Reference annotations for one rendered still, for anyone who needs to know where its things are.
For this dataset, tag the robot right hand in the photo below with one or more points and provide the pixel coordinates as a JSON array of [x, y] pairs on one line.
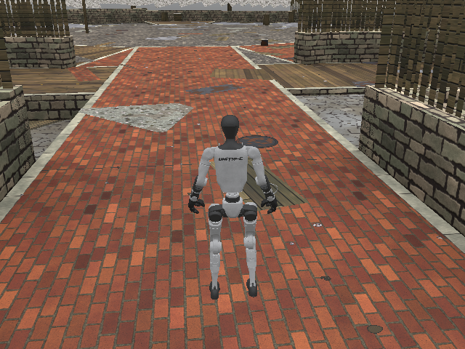
[[270, 203]]

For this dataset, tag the left robot upper arm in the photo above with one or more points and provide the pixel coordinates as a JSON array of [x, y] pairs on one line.
[[204, 165]]

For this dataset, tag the humanoid robot head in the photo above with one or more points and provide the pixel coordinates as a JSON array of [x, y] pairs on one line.
[[230, 125]]

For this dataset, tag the robot right forearm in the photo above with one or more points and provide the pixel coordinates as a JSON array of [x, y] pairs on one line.
[[267, 190]]

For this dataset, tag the robot left hand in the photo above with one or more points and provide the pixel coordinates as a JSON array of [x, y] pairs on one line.
[[191, 204]]

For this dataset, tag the right robot foot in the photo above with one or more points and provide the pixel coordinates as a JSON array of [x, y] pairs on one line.
[[252, 291]]

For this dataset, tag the robot left forearm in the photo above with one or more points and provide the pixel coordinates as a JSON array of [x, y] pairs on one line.
[[196, 191]]

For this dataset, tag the right robot upper arm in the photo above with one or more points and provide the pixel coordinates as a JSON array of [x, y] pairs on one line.
[[258, 166]]

